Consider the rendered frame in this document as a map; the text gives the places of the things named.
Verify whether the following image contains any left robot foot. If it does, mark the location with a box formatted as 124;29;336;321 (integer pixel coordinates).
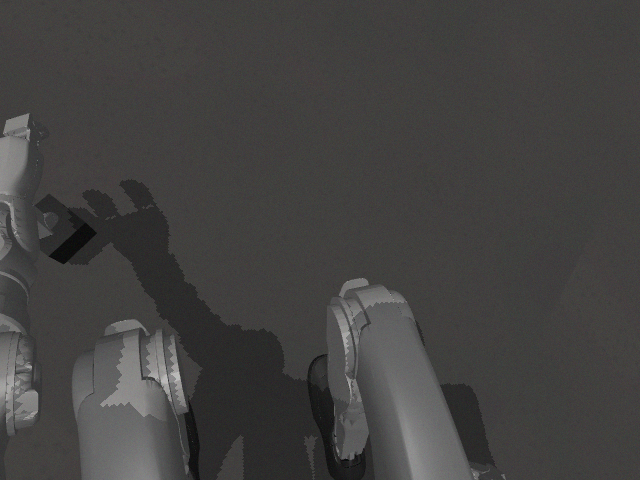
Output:
184;400;200;480

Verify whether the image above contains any right robot foot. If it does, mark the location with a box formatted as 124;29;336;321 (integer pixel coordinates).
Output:
307;354;366;480

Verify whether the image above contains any left robot arm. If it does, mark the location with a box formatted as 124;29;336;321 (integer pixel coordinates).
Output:
0;195;42;480

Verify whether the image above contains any right robot hand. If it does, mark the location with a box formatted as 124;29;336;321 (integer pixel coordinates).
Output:
468;461;506;480

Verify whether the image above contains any left robot hand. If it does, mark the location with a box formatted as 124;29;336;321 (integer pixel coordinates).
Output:
0;113;59;239

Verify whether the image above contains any cube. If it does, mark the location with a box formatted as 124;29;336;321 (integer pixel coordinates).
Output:
35;194;97;264

